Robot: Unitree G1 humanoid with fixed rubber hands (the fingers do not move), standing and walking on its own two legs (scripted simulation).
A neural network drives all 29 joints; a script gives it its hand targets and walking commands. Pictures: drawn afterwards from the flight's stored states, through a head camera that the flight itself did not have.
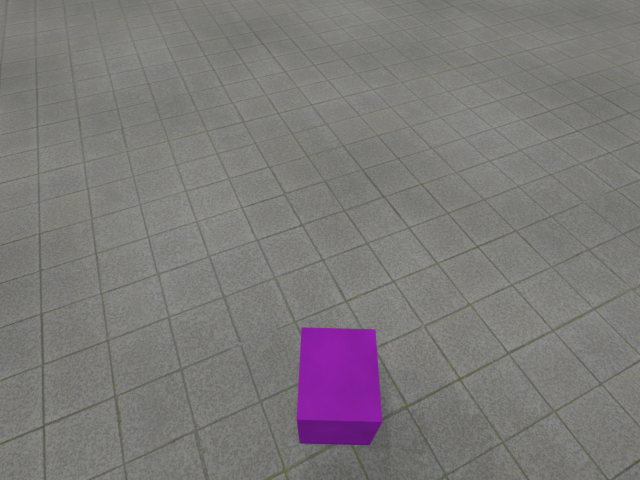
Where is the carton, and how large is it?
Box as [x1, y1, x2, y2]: [297, 327, 381, 444]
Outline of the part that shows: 302,327 297,403 297,425 300,442 369,444 381,423 375,330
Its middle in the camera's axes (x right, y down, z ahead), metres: +0.05 +0.42 +1.08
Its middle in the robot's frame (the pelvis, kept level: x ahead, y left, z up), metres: +0.42 -0.03 -0.64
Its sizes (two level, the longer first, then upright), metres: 0.234 0.201 0.265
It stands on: the floor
